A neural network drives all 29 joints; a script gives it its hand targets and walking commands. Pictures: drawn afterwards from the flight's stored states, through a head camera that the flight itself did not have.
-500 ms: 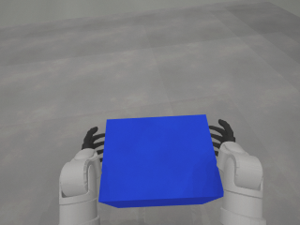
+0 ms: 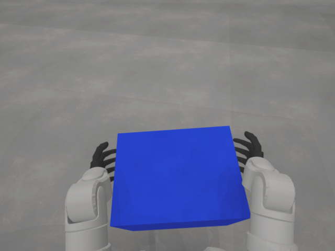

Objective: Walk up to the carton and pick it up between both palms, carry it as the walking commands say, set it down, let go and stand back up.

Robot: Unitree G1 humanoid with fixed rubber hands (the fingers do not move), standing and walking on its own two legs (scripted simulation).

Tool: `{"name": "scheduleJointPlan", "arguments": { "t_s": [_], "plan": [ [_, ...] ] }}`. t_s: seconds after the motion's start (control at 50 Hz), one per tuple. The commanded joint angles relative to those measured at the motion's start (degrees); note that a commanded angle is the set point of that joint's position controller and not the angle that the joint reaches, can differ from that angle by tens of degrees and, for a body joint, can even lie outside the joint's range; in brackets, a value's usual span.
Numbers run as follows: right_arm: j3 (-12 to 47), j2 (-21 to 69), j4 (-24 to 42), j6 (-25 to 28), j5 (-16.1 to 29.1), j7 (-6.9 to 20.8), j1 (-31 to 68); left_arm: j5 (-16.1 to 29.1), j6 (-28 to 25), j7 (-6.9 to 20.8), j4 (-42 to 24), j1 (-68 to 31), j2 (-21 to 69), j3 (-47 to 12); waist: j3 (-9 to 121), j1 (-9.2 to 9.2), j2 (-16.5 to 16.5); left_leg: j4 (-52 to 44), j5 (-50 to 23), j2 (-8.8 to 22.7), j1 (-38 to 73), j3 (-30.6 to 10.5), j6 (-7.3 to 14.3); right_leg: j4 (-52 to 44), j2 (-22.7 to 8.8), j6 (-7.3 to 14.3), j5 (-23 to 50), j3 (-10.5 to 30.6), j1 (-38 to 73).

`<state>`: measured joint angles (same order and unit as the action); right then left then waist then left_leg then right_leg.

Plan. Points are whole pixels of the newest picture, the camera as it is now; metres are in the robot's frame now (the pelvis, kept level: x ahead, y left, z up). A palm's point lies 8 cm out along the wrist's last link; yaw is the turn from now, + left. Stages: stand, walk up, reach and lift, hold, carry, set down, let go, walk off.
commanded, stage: carry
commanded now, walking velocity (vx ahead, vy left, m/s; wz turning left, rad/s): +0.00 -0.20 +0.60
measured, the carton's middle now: (176, 183) +0.29 -0.01 -0.03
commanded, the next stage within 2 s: none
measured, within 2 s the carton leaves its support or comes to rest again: neither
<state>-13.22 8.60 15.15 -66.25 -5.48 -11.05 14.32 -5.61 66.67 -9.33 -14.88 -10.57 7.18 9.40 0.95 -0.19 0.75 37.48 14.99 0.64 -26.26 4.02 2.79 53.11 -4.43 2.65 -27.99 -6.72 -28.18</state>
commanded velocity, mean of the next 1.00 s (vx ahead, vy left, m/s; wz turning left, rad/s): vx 0.00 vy -0.20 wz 0.60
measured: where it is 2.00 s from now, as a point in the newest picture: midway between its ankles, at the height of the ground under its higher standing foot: outside the picture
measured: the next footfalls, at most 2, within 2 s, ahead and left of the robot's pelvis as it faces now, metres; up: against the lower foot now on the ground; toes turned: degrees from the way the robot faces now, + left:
right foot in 0.20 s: +0.04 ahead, -0.17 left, +0.00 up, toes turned -1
left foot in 0.56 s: +0.00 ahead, +0.01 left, +0.00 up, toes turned +27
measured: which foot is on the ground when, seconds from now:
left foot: down 0.00-0.20, up 0.22-0.54, down 0.56-0.90, up 0.92-1.00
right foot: up 0.00-0.18, down 0.20-0.56, up 0.58-0.88, down 0.90-1.00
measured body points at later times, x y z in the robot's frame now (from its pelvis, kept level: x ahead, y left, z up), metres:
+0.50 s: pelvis -0.02 -0.10 +0.01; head +0.02 -0.11 +0.46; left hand +0.21 +0.14 +0.07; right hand +0.32 -0.18 +0.07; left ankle -0.06 +0.00 -0.68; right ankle +0.00 -0.17 -0.72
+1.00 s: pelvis -0.02 -0.19 +0.01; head +0.00 -0.21 +0.46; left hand +0.14 +0.09 +0.08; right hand +0.32 -0.21 +0.07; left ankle -0.08 -0.06 -0.66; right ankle +0.03 -0.27 -0.72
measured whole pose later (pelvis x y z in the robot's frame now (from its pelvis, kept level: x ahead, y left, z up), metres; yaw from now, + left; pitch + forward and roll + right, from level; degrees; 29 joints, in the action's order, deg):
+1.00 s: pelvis -0.02 -0.19 +0.01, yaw +31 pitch +1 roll +3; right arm -12.8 8.1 16.7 -66.7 -6.5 -9.4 12.2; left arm -6.8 68.6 -9.4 -16.3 -10.3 7.8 8.4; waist 0.4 -0.6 0.9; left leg 57.8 24.6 0.5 -30.5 1.6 -1.7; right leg 37.1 -5.1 1.7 -19.2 -6.6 -19.2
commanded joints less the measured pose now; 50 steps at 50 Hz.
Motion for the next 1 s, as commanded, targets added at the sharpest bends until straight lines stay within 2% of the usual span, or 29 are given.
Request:
{"name": "scheduleJointPlan", "arguments": {
  "t_s": [0.0,0.08,0.14,0.16,0.18,0.2,0.22,0.26,0.28,0.32,0.36,0.44,0.48,0.5,0.52,0.54,0.56,0.58,0.6,0.64,0.7,0.78,0.84,0.86,0.88,0.9,0.92,0.94,0.98],
  "plan": [
    [45.5,52.0,2.5,-1.4,23.6,24.2,24.2,27.0,-1.0,20.4,-11.2,-37.0,55.5,-45.4,21.2,-0.96,9.5,-16.2,-11.6,16.2,16.4,-22.5,5.0,2.4,1.5,-4.9,2.3,3.5,-4.6],
    [45.6,51.4,1.8,-1.6,22.4,24.0,23.0,26.2,-0.2,20.6,-8.3,-34.4,54.7,-44.7,19.8,-1.06,11.9,-16.6,-7.5,15.9,10.1,-23.9,4.3,-6.4,2.3,-4.3,3.0,3.7,2.6],
    [46.6,51.0,1.8,-1.8,22.2,23.9,24.1,25.6,0.4,21.1,-5.9,-32.7,54.4,-43.4,19.1,-0.4,13.8,-15.4,0.8,12.4,-0.8,-18.8,-0.2,-23.1,3.5,-3.5,7.0,0.3,18.6],
    [47.3,51.0,1.8,-2.0,22.2,23.7,24.3,25.4,0.5,21.2,-5.3,-32.0,54.2,-42.8,18.7,0.08,9.0,-12.2,3.2,8.3,-6.5,-13.9,-3.2,-32.0,0.4,-2.3,4.8,2.5,26.0],
    [48.2,51.3,2.5,-2.1,22.7,23.7,25.6,25.1,0.5,21.3,-4.7,-32.4,53.2,-42.2,18.1,0.21,-9.2,2.9,11.0,0.3,-14.2,-5.2,-5.0,-41.0,-12.4,0.9,-3.4,18.7,28.5],
    [49.3,50.1,4.0,-1.9,23.6,23.6,28.9,25.1,0.3,21.6,-5.1,-33.2,53.7,-42.6,16.6,0.08,-19.1,21.3,19.7,-2.6,-16.1,2.8,-4.9,-42.2,-23.2,5.4,-8.0,22.8,19.1],
    [49.8,51.1,4.5,-1.9,23.9,23.6,31.2,24.7,0.3,21.9,-5.5,-35.0,53.7,-42.5,15.1,0.09,-18.1,29.4,19.4,-0.4,-14.7,1.2,-3.8,-44.1,-23.0,7.5,-10.3,19.3,13.4],
    [49.8,52.3,4.7,-1.6,24.6,23.8,30.7,24.0,0.3,21.8,-6.5,-36.0,54.3,-41.8,13.9,-0.05,-9.6,34.2,12.3,0.7,-13.9,-0.3,-4.1,-39.2,-16.6,5.0,7.0,8.9,15.9],
    [49.8,52.5,4.6,-1.6,24.9,23.7,29.7,24.3,0.3,21.8,-6.9,-35.5,54.6,-41.5,14.8,0.09,-7.9,33.6,10.8,1.0,-14.5,0.9,-4.8,-35.7,-14.8,4.3,15.9,4.5,19.5],
    [49.5,51.6,5.4,-1.9,25.7,23.2,30.9,24.6,0.3,21.6,-7.7,-35.2,53.5,-41.2,17.8,0.44,-8.9,29.6,10.0,0.8,-16.0,3.2,-5.6,-27.3,-13.3,3.9,37.7,0.6,28.3],
    [49.4,51.0,6.0,-2.4,26.1,22.8,31.2,24.1,0.4,21.2,-6.7,-32.2,53.1,-39.8,20.2,1.08,-11.6,23.9,11.4,0.0,-15.1,4.7,-5.3,-22.4,-13.6,4.8,51.7,0.4,32.9],
    [48.4,50.6,4.4,-2.8,25.6,22.8,28.7,23.1,0.6,20.8,-4.4,-29.1,53.4,-39.6,23.5,1.3,-12.4,8.4,9.6,-0.3,-6.4,6.2,-2.8,-17.3,-14.0,5.2,56.1,-1.7,32.2],
    [47.1,50.8,2.2,-2.8,25.0,23.1,25.5,23.2,0.4,20.5,-5.0,-29.6,53.4,-40.3,25.0,0.19,-11.5,-4.6,1.0,-0.7,0.4,7.0,-1.9,-14.4,-13.9,3.4,56.6,-3.8,31.8],
    [46.9,50.8,2.3,-2.5,24.9,23.3,25.0,23.2,0.2,20.4,-5.1,-29.3,53.6,-40.7,25.6,-1.08,-8.3,-13.4,-8.5,0.8,9.0,5.1,-1.1,-10.7,-12.4,0.6,55.0,-6.1,26.5],
    [46.4,50.8,2.5,-2.2,24.6,23.7,23.6,23.5,0.0,20.3,-6.0,-29.8,53.5,-41.2,28.3,-2.56,-1.9,-13.9,-17.0,7.5,23.0,-4.7,0.7,-5.6,-10.5,-2.5,40.6,-4.9,13.2],
    [45.9,50.4,3.3,-1.5,24.8,23.9,24.3,24.3,-0.4,20.3,-7.2,-30.4,54.3,-42.2,27.9,-1.51,12.5,-12.8,-44.8,20.2,32.6,-23.3,6.4,0.6,-4.1,-5.3,3.9,-5.2,-2.8],
    [45.4,50.4,4.1,-0.9,24.4,24.1,24.0,25.6,-1.0,20.3,-10.5,-33.9,54.5,-43.9,27.5,-0.94,17.0,-9.9,-53.4,25.4,34.7,-34.0,9.5,8.2,-0.9,-6.0,-7.0,2.1,-10.7],
    [45.8,51.0,4.8,-0.9,23.9,24.0,23.3,26.1,-1.3,20.2,-11.3,-34.9,55.2,-44.6,27.7,-1.07,9.3,-7.9,-52.8,22.7,34.4,-29.4,9.3,11.2,-1.3,-5.0,-6.5,6.2,-10.0],
    [45.9,51.6,4.0,-0.9,23.7,23.9,22.0,26.1,-1.3,20.3,-11.7,-34.3,55.7,-45.5,27.3,-1.33,6.8,-8.6,-40.1,20.6,31.6,-25.4,8.4,10.7,-1.8,-5.3,-4.8,5.5,-10.9],
    [45.8,51.6,3.9,-1.3,23.9,24.2,22.6,25.6,-1.6,19.9,-12.0,-35.0,55.5,-45.1,25.0,-1.31,4.5,-12.9,-25.1,17.3,26.7,-20.5,5.4,7.9,-1.5,-5.3,-0.4,5.6,-9.7],
    [45.4,51.5,3.6,-1.2,23.5,24.3,21.8,26.5,-1.3,19.7,-13.3,-36.3,55.4,-45.8,22.3,-1.05,9.5,-14.6,-21.6,16.5,19.6,-22.2,5.2,4.1,0.9,-5.5,1.1,4.0,-5.4],
    [45.7,50.6,2.9,-1.4,22.3,24.0,21.0,25.3,-0.2,20.1,-9.2,-32.9,54.6,-44.5,20.6,-1.13,11.8,-15.8,-12.6,15.8,12.5,-24.0,4.6,-4.8,1.9,-4.9,2.9,4.1,1.7],
    [46.6,50.2,2.9,-1.7,22.0,23.9,22.2,24.8,0.4,20.6,-6.8,-31.5,54.1,-43.2,19.3,-0.58,14.1,-14.8,-3.4,13.1,1.5,-19.5,0.8,-19.7,3.4,-4.1,5.9,1.0,16.6],
    [47.2,50.0,2.6,-1.9,22.1,23.8,22.6,24.5,0.6,20.8,-6.1,-30.8,54.1,-42.6,19.2,0.1,11.8,-13.0,0.2,9.6,-4.7,-15.5,-2.5,-28.6,2.2,-2.9,6.3,1.1,25.5],
    [48.2,50.2,3.1,-2.1,22.6,23.7,23.4,24.2,0.5,20.8,-6.2,-30.9,52.9,-41.9,18.3,0.44,-3.9,-0.9,8.9,2.5,-12.0,-7.8,-4.7,-40.0,-8.1,-0.6,-0.7,13.3,29.6],
    [49.0,48.8,4.9,-2.0,23.3,23.6,26.2,24.1,0.3,21.1,-6.3,-31.0,53.1,-42.0,18.0,0.31,-20.6,20.3,18.9,-3.4,-15.9,1.6,-5.3,-41.8,-22.0,4.4,-4.9,24.2,22.6],
    [49.4,49.7,4.3,-1.9,23.6,23.7,28.0,24.0,0.4,21.4,-6.2,-32.7,53.6,-42.8,14.9,0.09,-17.4,29.6,20.0,-0.3,-15.4,1.0,-4.1,-43.8,-24.0,6.6,-11.0,20.2,14.6],
    [49.7,50.4,5.2,-2.0,24.1,23.8,31.0,23.0,0.5,21.5,-5.7,-34.5,53.2,-41.5,13.4,-0.08,-15.9,34.5,16.6,0.1,-13.2,-1.5,-3.6,-43.1,-20.2,6.2,-6.7,15.8,11.3],
    [49.9,51.5,5.5,-1.7,24.5,23.8,29.2,23.5,0.4,21.7,-6.7,-33.9,54.1,-41.2,13.5,0.09,-8.7,36.3,10.8,1.0,-14.6,-0.2,-4.7,-37.3,-15.2,4.3,10.5,5.9,17.7]
  ]
}}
